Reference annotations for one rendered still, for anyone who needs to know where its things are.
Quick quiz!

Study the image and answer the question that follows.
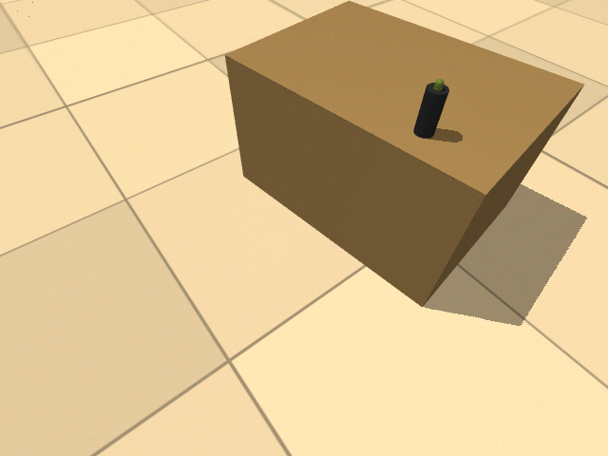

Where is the bottle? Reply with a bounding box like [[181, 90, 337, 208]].
[[413, 79, 449, 139]]

